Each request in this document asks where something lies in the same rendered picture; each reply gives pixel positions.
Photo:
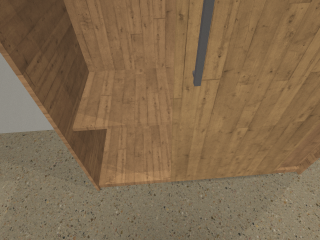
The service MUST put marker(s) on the handle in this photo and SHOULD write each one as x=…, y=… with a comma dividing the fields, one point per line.
x=205, y=25

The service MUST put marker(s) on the wardrobe door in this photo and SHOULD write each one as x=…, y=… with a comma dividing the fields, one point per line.
x=259, y=96
x=310, y=144

